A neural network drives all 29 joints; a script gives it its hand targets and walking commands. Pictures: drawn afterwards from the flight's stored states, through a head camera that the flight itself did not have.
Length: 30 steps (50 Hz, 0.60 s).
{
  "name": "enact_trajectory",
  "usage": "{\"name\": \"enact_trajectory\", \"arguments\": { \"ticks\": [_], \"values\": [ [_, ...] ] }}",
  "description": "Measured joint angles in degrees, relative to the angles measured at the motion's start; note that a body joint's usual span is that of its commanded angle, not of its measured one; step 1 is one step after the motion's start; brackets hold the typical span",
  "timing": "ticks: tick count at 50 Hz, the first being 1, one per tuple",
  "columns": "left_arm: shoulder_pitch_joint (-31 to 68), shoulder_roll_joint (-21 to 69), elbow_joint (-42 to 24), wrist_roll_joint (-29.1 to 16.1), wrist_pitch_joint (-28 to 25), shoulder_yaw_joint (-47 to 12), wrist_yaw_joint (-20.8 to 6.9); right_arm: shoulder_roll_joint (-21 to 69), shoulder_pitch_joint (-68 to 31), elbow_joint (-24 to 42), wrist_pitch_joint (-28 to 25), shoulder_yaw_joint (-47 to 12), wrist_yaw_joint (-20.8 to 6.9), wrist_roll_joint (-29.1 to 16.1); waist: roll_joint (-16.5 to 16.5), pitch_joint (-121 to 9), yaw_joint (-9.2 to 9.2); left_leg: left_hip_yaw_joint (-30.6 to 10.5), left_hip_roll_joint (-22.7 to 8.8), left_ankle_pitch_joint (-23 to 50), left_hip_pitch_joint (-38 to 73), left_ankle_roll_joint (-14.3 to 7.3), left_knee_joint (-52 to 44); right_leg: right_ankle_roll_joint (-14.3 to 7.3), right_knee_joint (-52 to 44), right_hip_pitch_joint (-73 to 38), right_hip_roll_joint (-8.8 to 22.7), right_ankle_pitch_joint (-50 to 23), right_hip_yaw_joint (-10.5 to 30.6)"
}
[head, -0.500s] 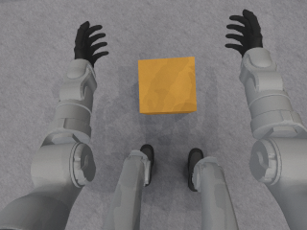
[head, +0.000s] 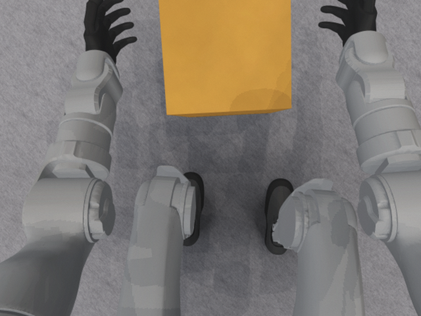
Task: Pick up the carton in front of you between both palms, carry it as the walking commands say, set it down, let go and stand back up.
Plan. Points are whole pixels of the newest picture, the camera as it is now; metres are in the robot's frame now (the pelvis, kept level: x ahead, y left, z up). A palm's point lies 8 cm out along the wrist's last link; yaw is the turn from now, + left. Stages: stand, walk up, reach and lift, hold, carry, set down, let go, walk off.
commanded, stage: reach and lift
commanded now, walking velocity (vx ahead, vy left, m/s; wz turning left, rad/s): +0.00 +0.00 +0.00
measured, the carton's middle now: (227, 66) +0.52 +0.04 -0.31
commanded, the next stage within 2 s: none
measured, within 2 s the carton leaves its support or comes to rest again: leaves its support in 1.12 s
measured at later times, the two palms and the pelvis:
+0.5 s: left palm (132, 61) +0.51 +0.22 -0.24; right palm (329, 48) +0.54 -0.14 -0.25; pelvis +0.00 +0.01 -0.07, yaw +0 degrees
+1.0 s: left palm (145, 58) +0.51 +0.19 -0.23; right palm (311, 48) +0.54 -0.11 -0.23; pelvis -0.01 +0.00 -0.06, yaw +1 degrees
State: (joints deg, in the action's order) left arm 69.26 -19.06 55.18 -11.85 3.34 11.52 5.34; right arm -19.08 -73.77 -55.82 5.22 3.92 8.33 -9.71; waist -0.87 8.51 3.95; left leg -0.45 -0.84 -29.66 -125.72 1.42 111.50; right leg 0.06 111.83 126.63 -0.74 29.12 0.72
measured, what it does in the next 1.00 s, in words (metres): lowers itself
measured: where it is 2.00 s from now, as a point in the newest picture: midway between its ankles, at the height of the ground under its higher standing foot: (231, 225)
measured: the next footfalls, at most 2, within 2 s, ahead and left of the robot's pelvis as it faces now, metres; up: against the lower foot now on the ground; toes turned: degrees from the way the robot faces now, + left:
none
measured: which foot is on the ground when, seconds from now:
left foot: down 0.00-1.00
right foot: down 0.00-1.00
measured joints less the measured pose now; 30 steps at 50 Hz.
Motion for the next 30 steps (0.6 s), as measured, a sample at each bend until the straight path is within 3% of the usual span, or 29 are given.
{"name": "enact_trajectory", "arguments": {
  "ticks": [10, 18, 30],
  "values": [
    [7.26, -0.35, 7.64, -1.31, -1.85, -2.64, 0.65, -1.01, -6.97, -8.52, -1.89, -1.88, -0.21, -1.80, 0.37, 7.93, -0.07, -0.25, 0.30, -0.19, -4.16, -0.09, 8.11, 0.28, 7.88, 3.90, 0.08, 0.21, -0.07],
    [9.38, -1.40, 9.59, -3.89, -3.51, -6.05, 1.34, -2.64, -8.25, -9.32, -3.84, -4.98, -0.41, -5.09, 0.78, 12.27, -0.30, -0.03, 0.45, -1.08, -5.67, -0.59, 13.03, 0.92, 12.61, 5.13, 0.08, 1.18, 0.27],
    [7.50, 0.20, 9.41, -5.11, -3.81, -7.96, 1.75, -1.57, -6.60, -10.50, -4.75, -4.84, -0.84, -4.95, 0.65, 10.42, -0.41, 0.53, 0.68, -1.52, -4.93, -0.97, 13.56, 1.34, 13.34, 4.27, 0.24, 1.94, 0.88]
  ]
}}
